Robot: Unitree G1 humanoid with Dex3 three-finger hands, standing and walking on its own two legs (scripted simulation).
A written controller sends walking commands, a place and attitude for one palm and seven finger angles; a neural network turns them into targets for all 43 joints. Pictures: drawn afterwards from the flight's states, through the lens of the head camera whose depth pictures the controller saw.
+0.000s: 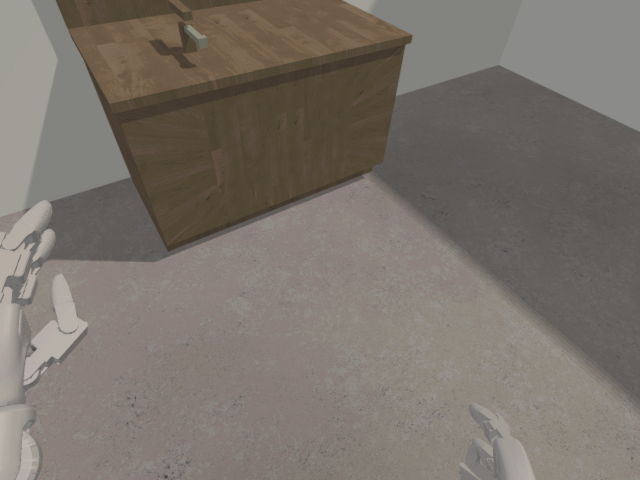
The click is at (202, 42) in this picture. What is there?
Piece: tap's lever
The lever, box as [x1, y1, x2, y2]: [195, 35, 208, 48]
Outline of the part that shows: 195,36 198,47 201,48 208,46 206,37 204,35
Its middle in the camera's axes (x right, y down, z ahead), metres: -0.36 -0.60 +1.17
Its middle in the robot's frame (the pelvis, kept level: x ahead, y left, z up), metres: +1.26 +0.45 +0.01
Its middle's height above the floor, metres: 0.78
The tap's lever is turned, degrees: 0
